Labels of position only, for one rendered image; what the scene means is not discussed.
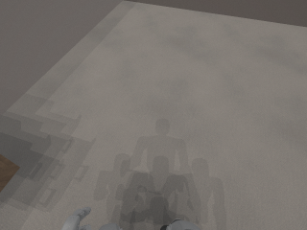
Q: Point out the robot left hand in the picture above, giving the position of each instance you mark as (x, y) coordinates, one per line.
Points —
(73, 222)

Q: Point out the cabinet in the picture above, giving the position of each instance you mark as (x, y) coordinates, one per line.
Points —
(7, 170)

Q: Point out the right robot thigh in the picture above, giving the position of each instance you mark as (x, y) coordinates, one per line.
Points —
(182, 225)

